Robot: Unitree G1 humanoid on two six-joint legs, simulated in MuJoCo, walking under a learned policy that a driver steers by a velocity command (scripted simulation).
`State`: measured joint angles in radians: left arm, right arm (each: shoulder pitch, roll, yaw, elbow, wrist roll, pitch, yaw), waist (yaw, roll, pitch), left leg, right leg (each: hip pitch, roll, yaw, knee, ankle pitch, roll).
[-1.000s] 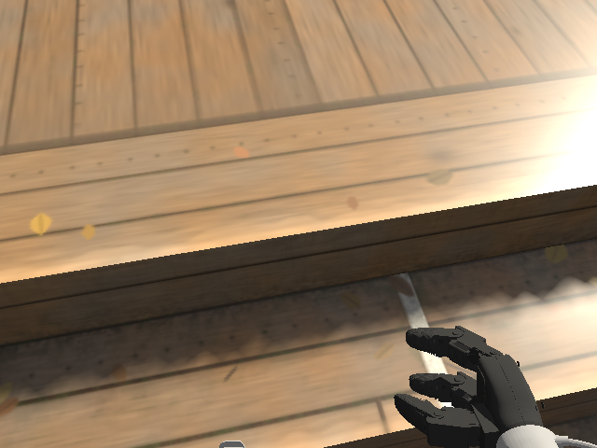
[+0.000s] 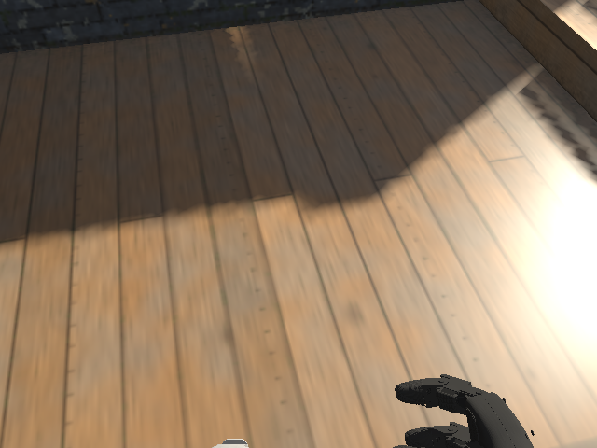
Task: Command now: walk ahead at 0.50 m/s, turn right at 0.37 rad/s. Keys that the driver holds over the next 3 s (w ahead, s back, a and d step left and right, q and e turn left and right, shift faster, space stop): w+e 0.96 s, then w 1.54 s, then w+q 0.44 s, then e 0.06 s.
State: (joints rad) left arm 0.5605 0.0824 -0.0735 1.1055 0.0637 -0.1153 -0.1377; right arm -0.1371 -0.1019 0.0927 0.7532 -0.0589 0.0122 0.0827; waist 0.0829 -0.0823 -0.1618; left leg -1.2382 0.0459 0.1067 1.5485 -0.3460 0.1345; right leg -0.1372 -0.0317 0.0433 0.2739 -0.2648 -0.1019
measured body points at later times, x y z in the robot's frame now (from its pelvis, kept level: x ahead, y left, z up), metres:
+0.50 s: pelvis +0.28 -0.01 +0.15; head +0.28 -0.01 +0.60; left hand +0.58 +0.11 +0.08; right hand +0.20 -0.21 +0.00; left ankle +0.14 +0.12 -0.57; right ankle +0.41 -0.17 -0.52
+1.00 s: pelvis +0.57 -0.12 +0.15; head +0.59 -0.13 +0.60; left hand +0.73 +0.11 +0.02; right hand +0.66 -0.45 +0.09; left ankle +0.78 -0.10 -0.57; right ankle +0.41 -0.17 -0.57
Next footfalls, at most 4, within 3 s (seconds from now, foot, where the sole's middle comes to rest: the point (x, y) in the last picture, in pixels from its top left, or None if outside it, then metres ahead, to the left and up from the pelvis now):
0.04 left None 0.18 0.12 -0.61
0.58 right None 0.45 -0.18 -0.61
1.02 left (393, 312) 0.80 -0.12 -0.61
1.50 right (537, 321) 0.80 -0.45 -0.61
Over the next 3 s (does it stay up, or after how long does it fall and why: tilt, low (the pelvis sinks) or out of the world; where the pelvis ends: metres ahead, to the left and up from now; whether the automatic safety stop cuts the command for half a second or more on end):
stays up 1.36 -0.68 0.15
